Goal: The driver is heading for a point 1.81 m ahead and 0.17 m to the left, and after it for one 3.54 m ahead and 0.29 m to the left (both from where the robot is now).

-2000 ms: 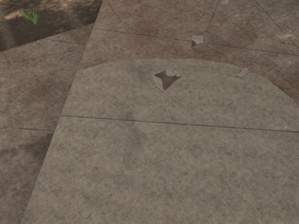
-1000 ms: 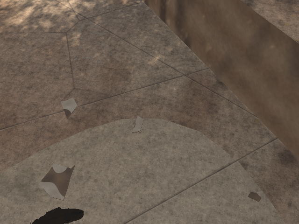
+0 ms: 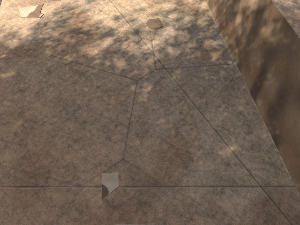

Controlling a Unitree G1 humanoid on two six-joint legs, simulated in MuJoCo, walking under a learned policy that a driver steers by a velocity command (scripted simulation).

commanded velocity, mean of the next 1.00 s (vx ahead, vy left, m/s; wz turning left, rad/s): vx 0.50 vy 0.00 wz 0.30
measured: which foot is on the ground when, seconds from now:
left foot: down 0.00-0.12, up 0.14-0.60, down 0.62-1.00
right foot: up 0.00-0.10, down 0.12-0.64, up 0.66-1.00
